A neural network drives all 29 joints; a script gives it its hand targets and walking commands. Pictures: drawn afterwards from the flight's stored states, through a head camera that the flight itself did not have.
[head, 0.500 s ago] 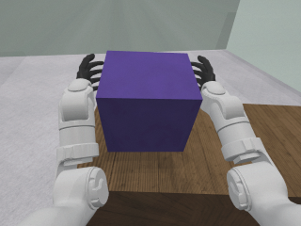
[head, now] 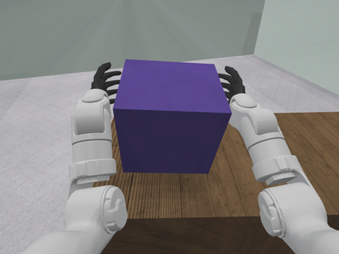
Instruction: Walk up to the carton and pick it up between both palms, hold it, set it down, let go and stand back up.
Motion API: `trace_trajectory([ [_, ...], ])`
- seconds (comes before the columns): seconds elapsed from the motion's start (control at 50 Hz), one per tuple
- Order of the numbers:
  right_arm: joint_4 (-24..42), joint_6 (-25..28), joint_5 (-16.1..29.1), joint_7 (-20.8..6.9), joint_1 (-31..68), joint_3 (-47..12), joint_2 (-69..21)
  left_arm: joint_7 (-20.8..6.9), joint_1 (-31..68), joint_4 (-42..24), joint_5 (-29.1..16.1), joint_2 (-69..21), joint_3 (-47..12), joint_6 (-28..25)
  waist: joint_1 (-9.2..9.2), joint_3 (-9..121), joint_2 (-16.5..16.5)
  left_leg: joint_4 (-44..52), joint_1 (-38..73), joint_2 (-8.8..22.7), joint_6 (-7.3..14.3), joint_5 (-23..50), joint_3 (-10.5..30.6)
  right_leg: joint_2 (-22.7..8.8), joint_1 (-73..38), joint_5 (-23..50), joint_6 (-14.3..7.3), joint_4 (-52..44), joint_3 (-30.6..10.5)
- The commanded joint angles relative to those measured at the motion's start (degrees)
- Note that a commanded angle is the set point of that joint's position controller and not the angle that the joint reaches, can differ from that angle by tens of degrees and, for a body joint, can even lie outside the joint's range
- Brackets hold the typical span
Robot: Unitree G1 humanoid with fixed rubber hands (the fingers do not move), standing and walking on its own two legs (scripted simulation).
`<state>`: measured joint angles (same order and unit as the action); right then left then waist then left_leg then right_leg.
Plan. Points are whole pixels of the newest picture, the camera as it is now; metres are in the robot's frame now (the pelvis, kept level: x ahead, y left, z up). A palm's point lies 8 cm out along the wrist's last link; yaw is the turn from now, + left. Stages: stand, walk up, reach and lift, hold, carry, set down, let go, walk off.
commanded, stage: hold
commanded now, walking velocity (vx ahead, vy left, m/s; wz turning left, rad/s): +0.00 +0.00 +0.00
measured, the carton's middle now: (168, 118) +0.36 +0.01 +0.20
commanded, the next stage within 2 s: set down in 0.48 s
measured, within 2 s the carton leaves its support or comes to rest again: neither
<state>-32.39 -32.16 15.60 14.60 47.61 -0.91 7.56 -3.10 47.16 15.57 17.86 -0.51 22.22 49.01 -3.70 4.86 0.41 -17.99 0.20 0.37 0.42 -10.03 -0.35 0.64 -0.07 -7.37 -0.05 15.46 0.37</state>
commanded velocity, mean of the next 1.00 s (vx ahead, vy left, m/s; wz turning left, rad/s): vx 0.00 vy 0.00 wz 0.00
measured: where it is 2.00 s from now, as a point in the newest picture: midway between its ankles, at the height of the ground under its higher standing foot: outside the picture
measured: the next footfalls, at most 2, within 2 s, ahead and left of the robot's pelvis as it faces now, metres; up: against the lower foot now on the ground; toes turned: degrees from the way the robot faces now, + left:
none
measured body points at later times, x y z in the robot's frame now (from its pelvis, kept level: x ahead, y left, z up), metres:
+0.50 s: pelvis +0.00 +0.01 +0.00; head -0.09 +0.01 +0.44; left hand +0.37 +0.15 +0.27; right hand +0.37 -0.16 +0.25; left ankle +0.01 +0.11 -0.75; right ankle +0.02 -0.12 -0.75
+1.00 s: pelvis +0.01 -0.01 +0.00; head -0.08 +0.01 +0.44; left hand +0.38 +0.18 +0.25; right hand +0.41 -0.12 +0.25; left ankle +0.01 +0.11 -0.75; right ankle +0.02 -0.12 -0.75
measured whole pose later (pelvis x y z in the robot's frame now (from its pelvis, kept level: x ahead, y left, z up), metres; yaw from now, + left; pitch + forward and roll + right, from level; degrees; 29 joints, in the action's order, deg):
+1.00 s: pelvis +0.01 -0.01 +0.00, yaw +3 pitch -10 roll +0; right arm -49.0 -14.5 3.3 6.0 53.4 12.4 1.4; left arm -5.1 45.8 19.1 25.7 -1.4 23.5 38.0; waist -3.2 1.5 -3.1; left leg -16.0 4.0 -0.1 -0.3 -9.6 2.5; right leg 0.3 -4.5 -8.6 -0.7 14.5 2.8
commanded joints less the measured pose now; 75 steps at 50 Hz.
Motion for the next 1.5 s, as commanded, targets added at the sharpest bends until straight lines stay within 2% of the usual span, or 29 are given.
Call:
trace_trajectory([
  [0.0, 15.99, 3.99, 7.13, -8.55, 53.15, -14.99, -37.7, -9.27, 41.8, -2.8, -10.42, -28.34, -22.39, -4.52, 1.24, 13.86, -3.71, 3.38, -3.62, -1.75, 0.45, 4.7, -0.71, 3.07, -4.21, 3.66, 1.66, -1.49, 1.08],
  [0.04, 17.29, 5.28, 7.21, -8.14, 53.66, -13.96, -37.85, -8.59, 42.23, -3.83, -11.64, -30.3, -24.95, -5.13, -0.22, 18.38, -0.3, 1.47, -1.36, -2.36, -0.49, 7.63, -0.83, 2.73, -5.05, 6.76, 1.78, -1.52, 1.13],
  [0.14, 15.09, 5.23, 7.56, -7.34, 47.49, -10.97, -35.1, -7.44, 45.17, -12.85, -16.22, -33.76, -33.38, -6.58, -6.48, 24.38, 7.95, -1.32, 2.5, -2.28, -4.62, 13.79, 0.74, 2.57, -5.24, 10.44, 1.61, -0.6, 0.95],
  [0.2, 12.46, 4.24, 6.81, -7.33, 43.58, -9.77, -33.98, -7.68, 44.31, -14.74, -16.19, -32.57, -33.32, -6.55, -7.1, 22.75, 9.47, -0.48, 0.13, -2.38, -5.4, 10.37, 0.78, 2.14, -7.15, 8.85, 1.29, -0.41, 0.71],
  [0.28, 11.81, 2.85, 6.81, -7.77, 43.36, -11.92, -34.47, -7.76, 43.29, -13.1, -14.14, -29.75, -30.13, -6.18, -5.29, 17.05, 6.78, 0.87, -3.27, -2.84, -3.98, 8.71, 0.99, 2.02, -7.87, 9.46, 1.74, 0.4, 1.35],
  [0.38, 17.36, 2.96, 9.94, -8.14, 47.93, -17.75, -37.01, -7.37, 39.38, -11.17, -11.5, -29.25, -26.38, -5.05, -0.37, 18.89, 0.78, 0.0, -0.8, -2.63, -1.6, 16.31, 0.89, 3.57, -9.23, 12.39, 2.3, 0.67, 1.79],
  [0.46, 20.21, 3.02, 10.43, -8.21, 51.63, -19.57, -38.35, -7.22, 38.57, -7.16, -10.42, -27.61, -22.81, -4.67, 3.13, 17.71, -5.23, 0.7, -0.48, -2.33, -0.08, 15.11, 0.09, 4.04, -8.14, 11.44, 2.95, 0.01, 1.9],
  [0.48, 20.57, 2.31, 12.08, -8.58, 49.41, -21.41, -37.35, -7.78, 33.65, -8.1, -11.18, -26.31, -23.37, -4.04, 0.37, 16.75, -7.05, 1.52, -0.38, -3.38, 1.72, 15.71, 0.55, 3.45, -10.8, 13.75, 3.56, -0.03, 1.44],
  [0.54, 18.92, 2.75, 10.15, -8.92, 52.91, -19.49, -37.54, -8.05, 37.23, -3.77, -10.77, -26.17, -21.57, -4.75, 1.23, 15.24, -8.06, 2.14, -1.78, -3.38, 2.25, 10.29, 0.58, 2.89, -7.42, 8.48, 3.45, -0.74, 0.82],
  [0.56, 18.79, 3.84, 8.57, -9.11, 53.94, -17.86, -37.19, -8.34, 39.99, -3.5, -11.38, -25.96, -21.24, -5.6, -0.03, 16.01, -8.31, 1.76, -1.19, -3.2, 2.43, 8.89, 0.54, 2.4, -5.68, 7.44, 3.4, -0.99, 1.07],
  [0.64, 18.3, 9.18, 6.37, -10.14, 58.81, -14.01, -38.44, -7.75, 49.45, -5.94, -12.4, -30.15, -25.71, -10.14, -0.67, 22.57, -0.31, 0.68, 1.57, -2.35, -0.3, 9.72, 0.92, 2.47, -2.89, 4.79, 1.6, -0.39, 1.97],
  [0.72, 8.58, 15.67, 0.01, -12.16, 53.63, -5.38, -34.53, -6.75, 50.0, -7.79, -9.2, -32.05, -26.6, -14.99, -2.28, 23.15, 7.55, 0.65, 8.01, -0.69, -3.73, 10.72, 1.69, 2.38, 0.82, 2.02, 0.12, -1.23, 3.84],
  [0.74, 2.97, 16.88, -2.19, -12.71, 48.95, -1.86, -32.42, -6.66, 45.87, -5.97, -7.02, -31.46, -25.84, -15.61, -2.78, 19.71, 9.37, 1.91, 8.13, 0.06, -4.59, 8.08, 1.94, 2.52, 0.93, 0.64, -0.1, -1.77, 4.56],
  [0.8, -8.54, 18.24, -6.77, -14.32, 38.9, 3.36, -27.58, -7.7, 34.52, 0.11, -0.81, -25.98, -18.27, -14.51, -1.29, 7.75, 7.06, 4.25, 4.34, -0.45, -2.96, 4.0, -0.1, 2.34, -1.35, -1.69, 0.01, -2.79, 5.16],
  [0.84, -10.47, 19.12, -9.34, -14.98, 36.85, 4.51, -25.59, -9.19, 29.51, 2.25, 1.62, -23.92, -15.81, -13.76, -1.12, 1.8, 3.98, 6.11, 0.93, -0.95, -1.65, 1.79, -1.5, 1.88, -4.07, -3.03, 0.44, -3.29, 5.54],
  [0.94, -5.32, 22.79, -11.25, -15.11, 38.09, 2.95, -26.2, -11.36, 29.63, -0.17, -0.22, -23.04, -15.65, -14.28, -1.76, 3.11, -1.71, 4.88, 2.19, -1.95, -1.15, 8.35, -3.39, 1.5, -6.19, 0.22, 1.9, -3.23, 6.84],
  [0.98, 1.18, 25.99, -9.96, -14.65, 40.57, -1.9, -28.57, -10.28, 30.76, -4.23, -2.88, -24.4, -17.48, -16.56, -0.66, 10.49, -2.79, 2.44, 4.69, -2.13, -1.3, 16.5, -3.67, 2.15, -8.4, 8.51, 2.36, -1.53, 7.4],
  [1.04, 13.3, 30.49, -6.53, -13.63, 44.86, -9.44, -30.69, -8.05, 30.42, -12.13, -7.69, -27.85, -25.48, -19.64, -0.9, 21.94, -1.58, -2.25, 8.29, -2.4, -3.26, 30.49, -2.8, 3.18, -12.76, 23.95, 2.48, 1.81, 7.56],
  [1.08, 20.16, 32.4, -4.35, -13.11, 45.28, -15.2, -32.7, -6.09, 30.98, -17.95, -9.52, -30.11, -30.83, -21.57, 0.18, 29.46, -0.15, -5.32, 11.51, -2.07, -4.13, 38.41, -1.66, 3.47, -14.35, 30.12, 2.61, 3.49, 6.95],
  [1.1, 23.48, 32.98, -3.23, -13.01, 44.6, -16.06, -31.76, -4.79, 30.14, -21.39, -10.42, -32.33, -34.93, -21.9, -0.82, 31.33, 1.43, -6.72, 14.23, -1.46, -5.01, 41.72, -0.01, 3.97, -12.17, 30.28, 1.96, 3.77, 7.51],
  [1.12, 24.9, 33.25, -3.61, -12.69, 43.11, -17.0, -31.78, -3.88, 30.94, -23.59, -11.24, -32.7, -37.7, -22.55, -1.96, 34.03, 2.11, -7.74, 16.37, -1.61, -5.3, 41.56, 0.07, 3.81, -11.78, 30.53, 1.9, 3.48, 7.49],
  [1.16, 27.44, 32.64, -2.91, -12.5, 41.32, -18.95, -31.35, -2.5, 29.09, -25.76, -11.89, -33.14, -40.74, -22.62, -1.48, 34.27, 2.02, -8.03, 16.87, -1.11, -5.13, 40.73, 1.23, 3.74, -10.61, 29.92, 1.44, 3.15, 7.3],
  [1.2, 22.93, 30.7, -2.87, -12.73, 37.01, -18.72, -28.29, -1.57, 26.43, -24.08, -10.91, -31.37, -40.96, -21.06, -1.81, 30.45, 2.48, -6.95, 16.05, -1.17, -4.36, 34.99, 1.42, 2.99, -8.85, 27.41, 1.0, 2.25, 6.5],
  [1.24, 14.5, 27.53, -4.61, -13.22, 33.43, -15.13, -23.79, -2.37, 20.77, -13.97, -6.89, -26.53, -32.71, -17.72, -0.5, 16.12, 0.2, -2.62, 8.47, -1.59, -2.22, 21.06, 0.5, 2.13, -7.26, 18.7, 0.55, 0.22, 6.13],
  [1.28, 8.51, 25.71, -6.49, -14.02, 31.96, -11.83, -23.26, -4.18, 19.98, -10.27, -2.92, -23.63, -25.76, -15.05, 0.25, 6.4, -1.72, 1.29, 2.71, -1.72, 0.01, 10.38, -0.88, 0.96, -4.98, 11.07, 1.58, -0.57, 5.8],
  [1.32, 7.37, 25.03, -7.03, -14.88, 32.93, -11.47, -25.84, -5.97, 20.35, -9.62, -1.4, -23.62, -21.61, -13.71, 2.69, 3.55, -2.99, 4.28, -1.22, -1.58, 1.38, 4.11, -1.72, -0.55, -5.0, 7.09, 2.38, -0.69, 5.18],
  [1.36, 8.1, 25.64, -7.4, -15.63, 35.97, -10.93, -28.89, -6.61, 21.77, -9.55, -0.72, -23.5, -19.0, -13.62, 4.54, 5.57, -3.43, 4.67, -2.64, -1.78, 1.96, 2.34, -2.83, -1.43, -5.4, 6.24, 3.38, -0.03, 4.4],
  [1.4, 1.96, 25.7, -8.63, -16.34, 34.03, -8.16, -28.16, -7.02, 22.89, -7.12, 0.3, -21.74, -16.47, -14.1, 4.65, 4.41, -3.98, 5.17, -3.0, -1.65, 1.87, 2.32, -3.61, -1.35, -5.18, 5.5, 3.73, 0.09, 4.49],
  [1.48, 0.84, 29.24, -10.51, -17.57, 37.1, -4.74, -28.51, -5.5, 25.43, -7.94, -2.34, -24.29, -18.98, -17.61, 5.0, 14.0, -2.44, 4.3, -0.32, -1.11, 0.57, 7.73, -3.96, 0.57, -5.99, 6.84, 2.68, 1.03, 6.07],
])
